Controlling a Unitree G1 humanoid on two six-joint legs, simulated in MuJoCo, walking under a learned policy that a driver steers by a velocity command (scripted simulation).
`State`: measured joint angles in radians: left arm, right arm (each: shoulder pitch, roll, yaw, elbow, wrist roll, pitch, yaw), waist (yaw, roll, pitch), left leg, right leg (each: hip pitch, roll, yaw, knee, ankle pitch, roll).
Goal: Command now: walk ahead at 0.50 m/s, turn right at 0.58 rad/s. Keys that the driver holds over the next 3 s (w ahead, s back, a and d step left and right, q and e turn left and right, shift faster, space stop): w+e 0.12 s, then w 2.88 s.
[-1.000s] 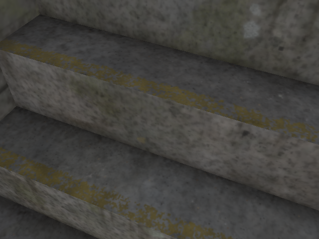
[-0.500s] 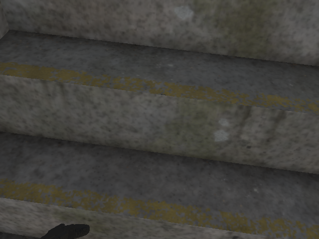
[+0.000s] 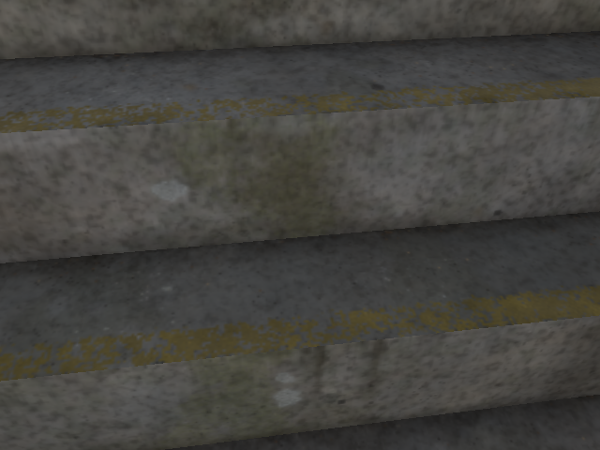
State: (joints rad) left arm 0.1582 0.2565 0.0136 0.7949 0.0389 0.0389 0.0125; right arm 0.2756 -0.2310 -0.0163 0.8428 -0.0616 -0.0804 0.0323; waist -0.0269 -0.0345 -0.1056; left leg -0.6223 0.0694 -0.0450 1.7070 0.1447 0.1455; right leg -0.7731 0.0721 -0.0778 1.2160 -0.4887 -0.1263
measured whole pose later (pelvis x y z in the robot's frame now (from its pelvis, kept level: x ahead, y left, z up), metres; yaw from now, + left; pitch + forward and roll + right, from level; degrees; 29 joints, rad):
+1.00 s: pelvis +0.13 +0.02 +0.16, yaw -9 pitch +2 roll +5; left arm 0.37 0.24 -0.06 0.88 0.04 -0.01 -0.01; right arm -0.12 -0.14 0.05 0.71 0.02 -0.02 -0.03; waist 0.08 -0.04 -0.12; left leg -1.16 -0.03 0.04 1.82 -0.63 0.05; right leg -0.35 -0.11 -0.15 0.60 0.27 -0.15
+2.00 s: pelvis +0.05 +0.16 +0.07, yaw -8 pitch +0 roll +4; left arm 0.33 0.18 -0.07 0.88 0.04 0.05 -0.01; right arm -0.11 -0.03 0.07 0.57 0.04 -0.07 -0.07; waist 0.03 0.02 -0.07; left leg -1.51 -0.18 -0.14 2.64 -0.37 -0.01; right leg -0.36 0.00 -0.13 0.77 -0.64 0.02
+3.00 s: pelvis -0.29 +0.33 -0.23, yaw -5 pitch +2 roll -5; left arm 0.19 0.13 0.01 0.75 0.08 0.03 -0.01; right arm 0.03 -0.14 -0.02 0.55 0.02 -0.03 -0.10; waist -0.01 0.07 0.09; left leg -0.68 -0.11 -0.13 1.77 -0.85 -0.04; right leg -0.61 0.12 -0.20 1.07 -0.76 -0.15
